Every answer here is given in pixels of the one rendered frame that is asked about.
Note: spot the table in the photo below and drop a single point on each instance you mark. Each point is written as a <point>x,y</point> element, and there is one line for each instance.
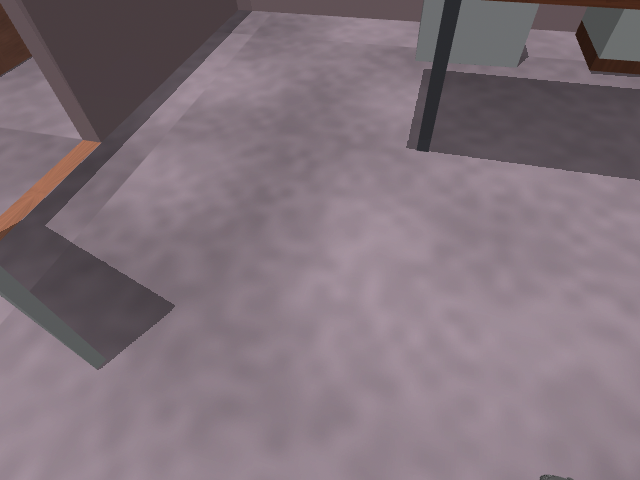
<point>443,47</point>

